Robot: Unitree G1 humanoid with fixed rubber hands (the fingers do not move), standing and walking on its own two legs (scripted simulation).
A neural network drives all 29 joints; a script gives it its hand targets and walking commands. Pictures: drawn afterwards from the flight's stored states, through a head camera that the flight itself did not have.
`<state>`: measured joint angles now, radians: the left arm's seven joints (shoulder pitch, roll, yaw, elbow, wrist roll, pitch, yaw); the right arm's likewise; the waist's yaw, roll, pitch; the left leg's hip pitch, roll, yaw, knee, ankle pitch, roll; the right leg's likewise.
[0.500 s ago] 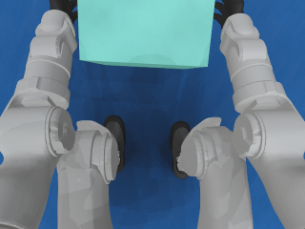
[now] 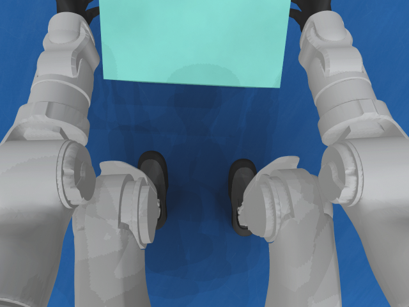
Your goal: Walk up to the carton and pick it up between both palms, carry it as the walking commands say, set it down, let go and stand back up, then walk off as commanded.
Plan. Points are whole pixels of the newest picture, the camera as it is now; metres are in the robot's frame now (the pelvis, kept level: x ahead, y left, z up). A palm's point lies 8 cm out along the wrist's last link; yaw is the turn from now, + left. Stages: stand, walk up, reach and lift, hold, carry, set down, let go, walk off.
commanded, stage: set down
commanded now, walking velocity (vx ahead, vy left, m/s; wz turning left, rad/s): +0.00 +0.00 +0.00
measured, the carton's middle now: (196, 22) +0.53 +0.02 -0.26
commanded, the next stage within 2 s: let go in 1.76 s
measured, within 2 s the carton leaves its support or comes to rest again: neither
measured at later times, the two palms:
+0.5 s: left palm (58, 3) +0.53 +0.22 -0.19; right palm (340, 5) +0.54 -0.19 -0.19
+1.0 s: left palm out of the picture +0.55 +0.23 -0.03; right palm out of the picture +0.56 -0.19 -0.04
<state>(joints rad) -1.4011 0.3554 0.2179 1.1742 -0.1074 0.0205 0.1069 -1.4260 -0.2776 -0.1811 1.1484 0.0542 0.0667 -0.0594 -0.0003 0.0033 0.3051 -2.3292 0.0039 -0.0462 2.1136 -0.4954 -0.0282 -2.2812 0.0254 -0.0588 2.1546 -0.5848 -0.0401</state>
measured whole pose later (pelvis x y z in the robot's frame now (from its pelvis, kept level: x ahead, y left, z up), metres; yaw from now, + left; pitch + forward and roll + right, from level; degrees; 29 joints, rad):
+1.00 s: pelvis -0.01 -0.01 +0.05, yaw +2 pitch +31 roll +1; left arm -1.39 0.45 0.19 0.90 -0.21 0.28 0.10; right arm -1.37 -0.40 -0.13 0.84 0.16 0.30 -0.08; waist 0.00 0.00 0.37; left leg -2.00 0.00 -0.03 1.98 -0.51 -0.03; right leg -1.97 0.02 -0.04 2.04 -0.60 -0.05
